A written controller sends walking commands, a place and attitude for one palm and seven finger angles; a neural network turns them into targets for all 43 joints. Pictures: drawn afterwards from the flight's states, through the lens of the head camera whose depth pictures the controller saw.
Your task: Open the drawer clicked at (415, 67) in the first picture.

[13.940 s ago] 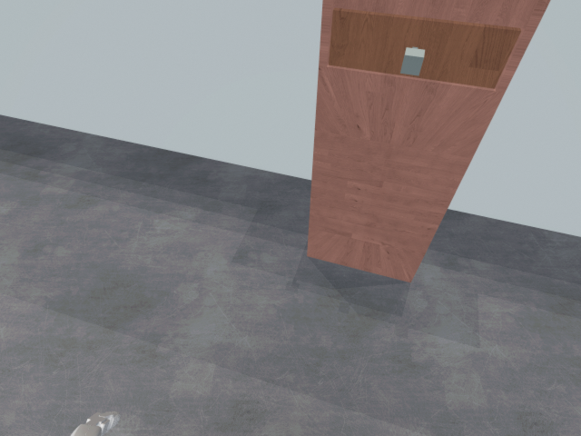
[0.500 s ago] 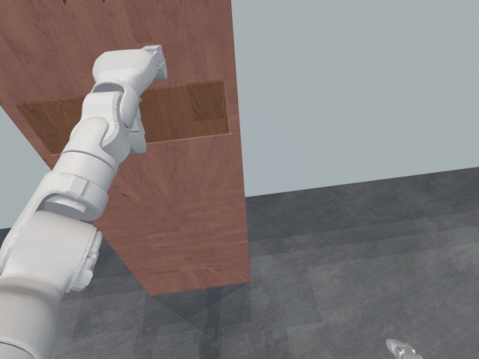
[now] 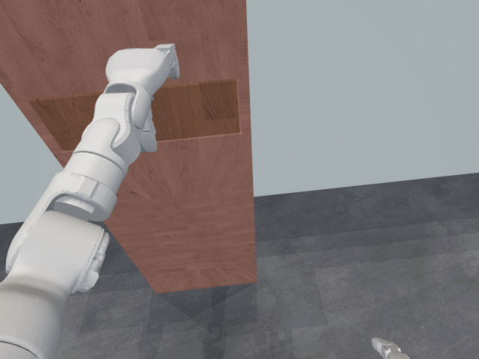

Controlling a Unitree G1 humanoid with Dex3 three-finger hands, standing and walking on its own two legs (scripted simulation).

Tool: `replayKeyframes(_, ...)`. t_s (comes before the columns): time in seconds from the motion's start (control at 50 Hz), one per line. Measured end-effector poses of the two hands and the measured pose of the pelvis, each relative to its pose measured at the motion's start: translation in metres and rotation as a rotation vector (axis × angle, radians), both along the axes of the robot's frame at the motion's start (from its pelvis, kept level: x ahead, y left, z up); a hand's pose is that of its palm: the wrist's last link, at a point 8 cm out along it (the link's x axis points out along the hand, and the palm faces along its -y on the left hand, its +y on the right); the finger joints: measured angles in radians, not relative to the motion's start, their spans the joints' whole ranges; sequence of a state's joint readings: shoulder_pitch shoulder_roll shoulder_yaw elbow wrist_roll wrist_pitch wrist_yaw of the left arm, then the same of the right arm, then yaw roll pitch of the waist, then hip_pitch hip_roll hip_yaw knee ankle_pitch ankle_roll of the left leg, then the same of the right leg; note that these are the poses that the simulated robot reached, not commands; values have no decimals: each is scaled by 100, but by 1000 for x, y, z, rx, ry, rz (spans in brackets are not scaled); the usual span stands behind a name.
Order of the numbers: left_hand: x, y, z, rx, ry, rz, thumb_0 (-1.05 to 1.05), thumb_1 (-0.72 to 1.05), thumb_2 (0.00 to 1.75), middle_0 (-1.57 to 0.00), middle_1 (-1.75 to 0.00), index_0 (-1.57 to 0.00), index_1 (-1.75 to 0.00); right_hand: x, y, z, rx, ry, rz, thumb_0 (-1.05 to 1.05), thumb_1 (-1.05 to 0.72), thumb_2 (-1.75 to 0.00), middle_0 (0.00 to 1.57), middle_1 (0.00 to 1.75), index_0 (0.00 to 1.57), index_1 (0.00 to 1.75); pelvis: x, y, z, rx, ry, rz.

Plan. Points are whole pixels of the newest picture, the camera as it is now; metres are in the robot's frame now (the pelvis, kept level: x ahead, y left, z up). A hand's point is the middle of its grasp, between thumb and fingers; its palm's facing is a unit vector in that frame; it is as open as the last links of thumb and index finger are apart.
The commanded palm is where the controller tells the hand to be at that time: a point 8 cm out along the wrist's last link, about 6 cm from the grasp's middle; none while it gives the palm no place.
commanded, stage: move the hooked fingers above the handle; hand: left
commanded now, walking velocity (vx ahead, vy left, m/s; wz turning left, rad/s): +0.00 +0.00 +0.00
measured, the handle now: (140, 131) +0.51 +0.18 +0.13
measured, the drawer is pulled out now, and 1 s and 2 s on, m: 0.00 0.00 0.00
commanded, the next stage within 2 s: none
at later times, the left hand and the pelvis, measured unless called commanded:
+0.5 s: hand (150, 99) +0.48 +0.13 +0.21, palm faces +0.12 -0.02 -0.99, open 13.7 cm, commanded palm +0.46 +0.22 +0.23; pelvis +0.00 +0.01 +0.00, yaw -1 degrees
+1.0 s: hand (150, 98) +0.48 +0.13 +0.22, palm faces +0.11 -0.02 -0.99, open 13.7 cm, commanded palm +0.47 +0.22 +0.23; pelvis +0.00 +0.01 +0.00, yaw -1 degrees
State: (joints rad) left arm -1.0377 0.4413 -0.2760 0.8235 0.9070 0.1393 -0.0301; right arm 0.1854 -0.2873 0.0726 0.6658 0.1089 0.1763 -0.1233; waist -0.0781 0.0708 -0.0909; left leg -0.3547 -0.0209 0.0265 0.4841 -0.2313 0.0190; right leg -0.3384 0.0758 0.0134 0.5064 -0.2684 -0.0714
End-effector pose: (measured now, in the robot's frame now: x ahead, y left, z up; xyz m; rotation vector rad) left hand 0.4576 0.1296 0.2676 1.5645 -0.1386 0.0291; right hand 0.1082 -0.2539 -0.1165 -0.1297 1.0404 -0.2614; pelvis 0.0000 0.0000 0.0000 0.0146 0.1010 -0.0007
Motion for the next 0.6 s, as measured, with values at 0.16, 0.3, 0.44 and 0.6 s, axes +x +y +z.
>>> replayKeyframes(0.16, 0, 1, -1, -4, -4, -9, 0, -49, 30, -40, -131, -33, -121, 3, 5, 4, -8, -8, 4, 1, -90, -90, 20, 30, 20, 30, 0, 6, 1, 0, -2, -4)
replayKeyframes(0.3, -1, 2, -2, -8, -13, -14, 0, -49, 30, -40, -132, -33, -121, -3, 8, 3, -9, 12, -1, 1, -91, -90, 20, 30, 20, 30, -1, 10, 1, -1, -4, -7)
replayKeyframes(0.44, -1, 2, -2, -10, -15, -11, 0, -49, 30, -40, -132, -33, -122, -10, 11, 1, -7, 33, -5, 1, -91, -90, 20, 30, 20, 30, -1, 12, 2, -2, -5, -10)
replayKeyframes(0.6, 0, 1, -1, -10, -10, -3, 0, -49, 30, -40, -132, -33, -122, -13, 12, 1, -6, 32, -14, 1, -91, -90, 20, 30, 20, 30, -2, 13, 2, -3, -6, -12)
